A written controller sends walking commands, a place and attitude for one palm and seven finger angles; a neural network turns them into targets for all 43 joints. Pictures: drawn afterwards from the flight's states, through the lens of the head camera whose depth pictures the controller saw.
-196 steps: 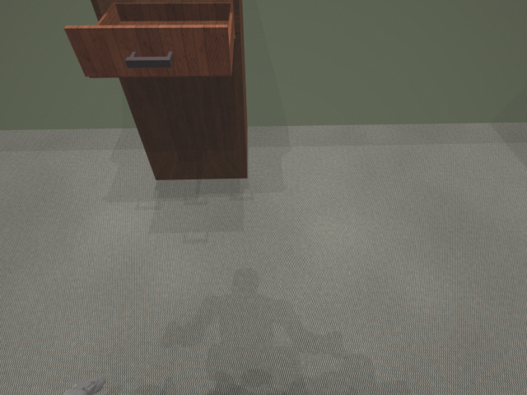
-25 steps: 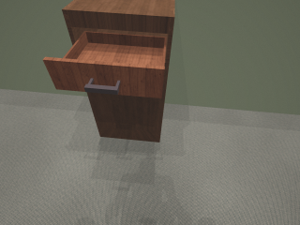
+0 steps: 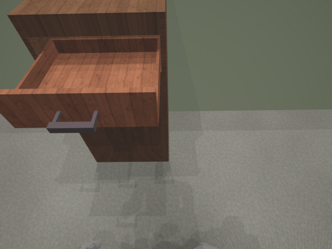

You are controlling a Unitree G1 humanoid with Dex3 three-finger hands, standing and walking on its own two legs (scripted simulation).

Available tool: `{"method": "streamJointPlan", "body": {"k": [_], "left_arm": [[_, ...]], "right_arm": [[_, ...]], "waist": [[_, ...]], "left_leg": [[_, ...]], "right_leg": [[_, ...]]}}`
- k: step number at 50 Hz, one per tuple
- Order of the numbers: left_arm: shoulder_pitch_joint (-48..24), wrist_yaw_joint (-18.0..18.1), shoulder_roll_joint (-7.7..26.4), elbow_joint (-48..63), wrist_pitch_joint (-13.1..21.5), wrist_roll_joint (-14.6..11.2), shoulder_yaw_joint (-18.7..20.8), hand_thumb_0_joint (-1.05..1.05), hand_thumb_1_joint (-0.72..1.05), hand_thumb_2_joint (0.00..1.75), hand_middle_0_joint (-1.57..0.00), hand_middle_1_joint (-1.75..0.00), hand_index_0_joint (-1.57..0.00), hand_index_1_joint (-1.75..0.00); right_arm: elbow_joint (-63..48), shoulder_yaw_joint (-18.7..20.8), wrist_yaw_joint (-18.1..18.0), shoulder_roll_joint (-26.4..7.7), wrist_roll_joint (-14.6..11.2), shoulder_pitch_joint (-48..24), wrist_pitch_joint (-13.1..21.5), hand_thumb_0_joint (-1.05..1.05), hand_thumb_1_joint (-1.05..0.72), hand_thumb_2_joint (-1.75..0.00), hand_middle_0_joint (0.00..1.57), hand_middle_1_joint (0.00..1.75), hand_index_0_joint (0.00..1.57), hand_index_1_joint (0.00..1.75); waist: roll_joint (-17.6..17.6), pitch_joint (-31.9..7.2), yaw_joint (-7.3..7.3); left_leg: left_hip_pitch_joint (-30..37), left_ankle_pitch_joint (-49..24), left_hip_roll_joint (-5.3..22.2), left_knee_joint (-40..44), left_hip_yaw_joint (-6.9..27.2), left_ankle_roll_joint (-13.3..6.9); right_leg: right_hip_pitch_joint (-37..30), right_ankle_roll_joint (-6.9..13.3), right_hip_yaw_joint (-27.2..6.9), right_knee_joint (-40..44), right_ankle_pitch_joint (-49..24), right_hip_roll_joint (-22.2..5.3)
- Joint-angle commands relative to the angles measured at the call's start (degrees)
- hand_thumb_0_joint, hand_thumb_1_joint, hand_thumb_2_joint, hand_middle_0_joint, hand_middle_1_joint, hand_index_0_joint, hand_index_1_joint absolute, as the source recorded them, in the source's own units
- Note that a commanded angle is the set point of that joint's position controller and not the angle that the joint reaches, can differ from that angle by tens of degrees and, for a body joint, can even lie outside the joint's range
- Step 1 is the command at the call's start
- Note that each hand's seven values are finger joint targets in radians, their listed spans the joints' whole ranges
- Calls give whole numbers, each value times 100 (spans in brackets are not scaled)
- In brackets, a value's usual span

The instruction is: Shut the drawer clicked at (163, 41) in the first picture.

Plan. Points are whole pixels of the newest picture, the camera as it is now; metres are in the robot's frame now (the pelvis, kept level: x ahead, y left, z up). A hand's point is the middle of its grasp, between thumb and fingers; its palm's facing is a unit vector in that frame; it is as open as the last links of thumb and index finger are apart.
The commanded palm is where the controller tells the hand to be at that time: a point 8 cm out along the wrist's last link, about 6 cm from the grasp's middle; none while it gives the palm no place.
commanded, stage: take the last steps up to it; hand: left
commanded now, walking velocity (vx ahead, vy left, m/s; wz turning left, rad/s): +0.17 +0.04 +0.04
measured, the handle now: (74, 121) +0.42 +0.26 +0.06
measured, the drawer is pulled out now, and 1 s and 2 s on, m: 0.28 0.28 0.28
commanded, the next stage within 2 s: come to a stop and stand still in 0.08 s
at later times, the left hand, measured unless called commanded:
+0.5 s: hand out of the picture +0.08 +0.19 -0.17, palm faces +0.11 -0.98 -0.18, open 7.3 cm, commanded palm none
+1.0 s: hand out of the picture +0.11 +0.15 -0.15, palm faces +0.03 -0.97 -0.22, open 7.3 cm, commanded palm none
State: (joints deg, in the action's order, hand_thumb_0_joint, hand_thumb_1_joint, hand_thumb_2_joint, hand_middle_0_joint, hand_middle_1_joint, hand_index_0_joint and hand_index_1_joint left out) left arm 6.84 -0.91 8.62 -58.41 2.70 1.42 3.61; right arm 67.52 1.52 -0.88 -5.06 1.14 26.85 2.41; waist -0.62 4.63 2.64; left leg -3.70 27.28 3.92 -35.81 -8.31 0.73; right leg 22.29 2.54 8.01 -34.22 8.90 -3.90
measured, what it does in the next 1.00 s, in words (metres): steps on the spot: left foot, then right foot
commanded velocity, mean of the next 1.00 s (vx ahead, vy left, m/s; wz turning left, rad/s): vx -0.05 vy -0.01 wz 0.00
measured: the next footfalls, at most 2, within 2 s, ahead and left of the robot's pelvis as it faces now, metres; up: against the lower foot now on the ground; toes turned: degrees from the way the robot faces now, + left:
left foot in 0.34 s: +0.15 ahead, +0.09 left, +0.00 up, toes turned +4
right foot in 0.70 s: +0.10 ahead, -0.14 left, +0.00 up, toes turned -1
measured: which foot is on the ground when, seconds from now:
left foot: up 0.00-0.32, down 0.34-1.00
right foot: down 0.00-0.40, up 0.42-0.68, down 0.70-1.00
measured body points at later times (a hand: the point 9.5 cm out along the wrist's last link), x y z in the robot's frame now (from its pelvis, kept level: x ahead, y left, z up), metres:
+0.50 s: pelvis +0.09 +0.02 +0.02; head +0.12 +0.04 +0.46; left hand +0.07 +0.25 -0.15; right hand +0.20 -0.19 -0.13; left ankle +0.13 +0.13 -0.72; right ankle +0.05 -0.10 -0.69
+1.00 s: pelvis +0.05 -0.03 +0.01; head +0.05 -0.04 +0.46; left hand +0.11 +0.20 -0.13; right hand +0.07 -0.26 -0.15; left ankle +0.11 +0.09 -0.72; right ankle +0.06 -0.14 -0.72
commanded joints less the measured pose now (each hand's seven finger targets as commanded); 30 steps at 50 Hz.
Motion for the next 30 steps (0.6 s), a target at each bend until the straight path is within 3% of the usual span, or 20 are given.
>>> {"method": "streamJointPlan", "body": {"k": [1, 2, 3, 5, 7, 9, 11, 13, 14, 15, 16, 17, 18, 19, 20, 22, 25, 27, 30], "left_arm": [[1590, 174, 1282, -208, 54, -77, 259, 0, 90, 90, -20, -30, -20, -30], [1172, 200, 967, -109, 61, -70, 183, 0, 90, 90, -20, -30, -20, -30], [962, 211, 709, -62, 80, -61, 99, 0, 90, 90, -20, -30, -20, -30], [829, 241, 480, -49, 125, -7, 59, 0, 90, 90, -20, -30, -20, -30], [866, 226, 487, -61, 128, 1, 32, 0, 90, 90, -20, -30, -20, -30], [1000, 212, 574, -134, 120, 2, 14, 0, 90, 90, -20, -30, -20, -30], [890, 218, 647, -160, 83, -6, -14, 0, 90, 90, -20, -30, -20, -30], [876, 252, 719, -197, 6, -24, -34, 0, 90, 90, -20, -30, -20, -30], [812, 268, 749, -228, -39, -35, -38, 0, 90, 90, -20, -30, -20, -30], [773, 281, 763, -237, -84, -61, -45, 0, 90, 90, -20, -30, -20, -30], [863, 290, 688, -231, -133, -66, -62, 0, 90, 90, -20, -30, -20, -30], [1056, 315, 533, -195, -191, -76, -87, 0, 90, 90, -20, -30, -20, -30], [1186, 345, 448, -172, -245, -53, -113, 0, 90, 90, -20, -30, -20, -30], [1297, 338, 406, -177, -309, -58, -130, 0, 90, 90, -20, -30, -20, -30], [1281, 329, 502, -191, -349, -77, -117, 0, 90, 90, -20, -30, -20, -30], [1275, 314, 587, -159, -415, -68, -59, 0, 90, 90, -20, -30, -20, -30], [1260, 301, 554, -61, -440, -49, 23, 0, 90, 90, -20, -30, -20, -30], [1213, 298, 516, 49, -465, -49, 52, 0, 90, 90, -20, -30, -20, -30], [1255, 288, 377, 136, -448, -58, 22, 0, 90, 90, -20, -30, -20, -30]], "right_arm": [[-547, 168, 9, -573, -54, -330, 19, 0, -90, -90, 20, 30, 20, 30], [-565, 177, 20, -567, -22, -487, -11, 0, -90, -90, 20, 30, 20, 30], [-530, 166, 31, -491, 5, -485, -54, 0, -90, -90, 20, 30, 20, 30], [-448, 142, 31, -339, 25, -271, -125, 0, -90, -90, 20, 30, 20, 30], [-478, 123, 52, -278, 27, -278, -181, 0, -90, -90, 20, 30, 20, 30], [-594, 115, 86, -282, 15, -573, -164, 0, -90, -90, 20, 30, 20, 30], [-643, 50, 63, -358, -12, -769, -162, 0, -90, -90, 20, 30, 20, 30], [-704, 9, 23, -461, -40, -1009, -160, 0, -90, -90, 20, 30, 20, 30], [-684, 14, 6, -497, -59, -980, -170, 0, -90, -90, 20, 30, 20, 30], [-657, 25, -3, -601, -61, -902, -172, 0, -90, -90, 20, 30, 20, 30], [-660, 61, -22, -798, -57, -900, -145, 0, -90, -90, 20, 30, 20, 30], [-736, 101, -49, -1060, -46, -1000, -120, 0, -90, -90, 20, 30, 20, 30], [-817, 137, -70, -1244, -37, -1087, -161, 0, -90, -90, 20, 30, 20, 30], [-860, 149, -108, -1328, -49, -1263, -168, 0, -90, -90, 20, 30, 20, 30], [-865, 157, -151, -1328, -46, -1319, -184, 0, -90, -90, 20, 30, 20, 30], [-931, 219, -227, -1392, -23, -1381, -214, 0, -90, -90, 20, 30, 20, 30], [-1084, 304, -229, -1450, -9, -1583, -267, 0, -90, -90, 20, 30, 20, 30], [-1123, 344, -208, -1414, -7, -1632, -285, 0, -90, -90, 20, 30, 20, 30], [-1186, 370, -160, -1384, 22, -1764, -295, 0, -90, -90, 20, 30, 20, 30]], "waist": [[1010, -618, -718], [675, -211, -553], [448, -98, -396], [513, -215, -167], [611, -255, -125], [584, -307, -228], [691, -335, -223], [745, -466, -301], [791, -464, -236], [719, -487, -151], [302, -498, -172], [-263, -504, -277], [-411, -395, -306], [-1010, -287, -363], [-1340, -410, -304], [-1184, -659, -255], [-631, -888, -251], [-726, -1044, -238], [-900, -1058, -266]], "left_leg": [[-2870, 180, 161, -3603, 705, -201], [-2871, -288, 363, -3537, 798, -180], [-2630, -639, 432, -3298, 792, -120], [-2259, -734, 453, -2662, 647, 30], [-2024, -879, 359, -2021, 482, 105], [-1954, -938, 261, -1360, 361, 142], [-1791, -1055, 187, -711, 372, 211], [-1330, -1257, 69, 20, 380, 230], [-969, -1647, 38, 466, 353, 223], [-594, -2242, 56, 987, 364, 204], [-240, -3270, 298, 1221, 544, 128], [-174, -4439, 820, 1268, 935, -112], [-364, -4767, 1121, 1300, 1066, -336], [-573, -5134, 1370, 1528, 1355, -576], [-503, -5437, 1474, 1736, 1528, -764], [-198, -5867, 1664, 1702, 1607, -1087], [15, -5818, 1632, 1441, 1384, -1231], [8, -5300, 1550, 1440, 1257, -1186], [-325, -4382, 1451, 1511, 1234, -1090]], "right_leg": [[-2036, 989, -3049, 2231, 858, -2166], [-1460, 890, -2502, 2309, 880, -1987], [-1021, 751, -1895, 2363, 443, -1718], [-773, 677, -1156, 2306, -630, -1515], [-675, 634, -811, 2297, -911, -1329], [-893, 664, -803, 2263, -1068, -1279], [-1071, 622, -665, 2051, -1782, -1196], [-1222, 537, -599, 1716, -2261, -1050], [-1103, 445, -507, 1543, -2148, -959], [-989, 278, -428, 1302, -1891, -845], [-790, 45, -364, 999, -1384, -623], [-655, -174, -323, 830, -563, -385], [-722, -280, -256, 762, 258, -196], [-701, -386, -149, 436, 842, -71], [-702, -402, -194, -145, 1425, 13], [-244, -369, -589, -1387, 2231, 63], [206, -397, -824, -2260, 2105, 145], [238, -430, -855, -2294, 2024, 146], [-233, -378, -693, -1315, 1980, 101]]}}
